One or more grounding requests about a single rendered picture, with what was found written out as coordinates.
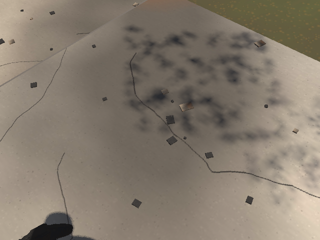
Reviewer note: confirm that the left robot hand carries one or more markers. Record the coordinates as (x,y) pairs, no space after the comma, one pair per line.
(49,232)

